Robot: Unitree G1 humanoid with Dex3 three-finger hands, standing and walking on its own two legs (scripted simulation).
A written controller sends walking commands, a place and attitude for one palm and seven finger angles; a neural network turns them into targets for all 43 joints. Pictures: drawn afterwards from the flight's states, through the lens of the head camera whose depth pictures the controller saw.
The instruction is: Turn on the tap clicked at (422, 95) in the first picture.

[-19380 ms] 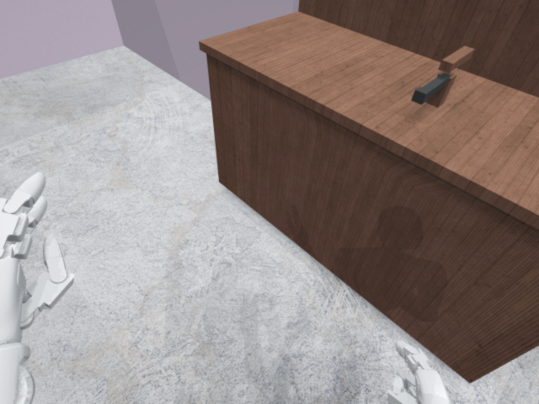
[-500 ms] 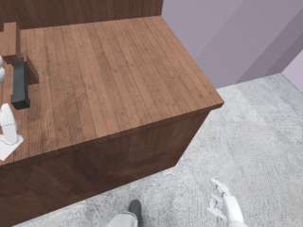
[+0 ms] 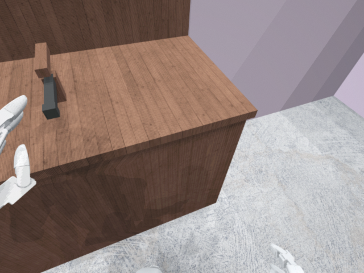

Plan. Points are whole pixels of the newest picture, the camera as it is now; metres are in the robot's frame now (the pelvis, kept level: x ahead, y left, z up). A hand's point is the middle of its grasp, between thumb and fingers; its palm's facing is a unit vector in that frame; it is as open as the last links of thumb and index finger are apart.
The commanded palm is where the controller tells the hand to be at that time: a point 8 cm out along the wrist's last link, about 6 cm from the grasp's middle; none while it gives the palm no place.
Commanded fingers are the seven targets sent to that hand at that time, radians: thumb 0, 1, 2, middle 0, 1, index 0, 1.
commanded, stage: come to a stop and stand still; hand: left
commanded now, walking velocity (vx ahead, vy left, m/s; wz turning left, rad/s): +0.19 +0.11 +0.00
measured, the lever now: (51, 110) +0.44 +0.34 +0.11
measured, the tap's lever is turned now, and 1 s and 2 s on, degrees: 0 0 0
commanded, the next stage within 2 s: look again from close up in 1.20 s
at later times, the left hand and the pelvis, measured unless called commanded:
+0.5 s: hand out of the picture +0.23 +0.28 +0.22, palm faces +0.39 -0.73 -0.56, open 7.4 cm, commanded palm +0.17 +0.32 +0.19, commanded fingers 0.00 0.90 0.90 -0.20 -0.30 -0.20 -0.30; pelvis +0.01 +0.04 +0.01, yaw +2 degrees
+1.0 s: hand out of the picture +0.28 +0.33 +0.21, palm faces +0.42 -0.79 -0.45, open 7.4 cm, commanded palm +0.22 +0.36 +0.19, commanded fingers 0.00 0.90 0.90 -0.20 -0.30 -0.20 -0.30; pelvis +0.07 +0.08 +0.02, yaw +2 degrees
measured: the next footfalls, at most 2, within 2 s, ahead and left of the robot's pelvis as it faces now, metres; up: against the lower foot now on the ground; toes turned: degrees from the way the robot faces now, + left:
left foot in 0.28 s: +0.02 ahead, +0.16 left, +0.00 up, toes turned +4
right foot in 0.50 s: +0.10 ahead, -0.05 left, +0.00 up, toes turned -2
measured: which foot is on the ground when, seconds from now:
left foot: down 0.00-0.00, up 0.02-0.26, down 0.28-0.52, up 0.54-0.72, down 0.74-1.00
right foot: down 0.00-0.30, up 0.32-0.48, down 0.50-1.00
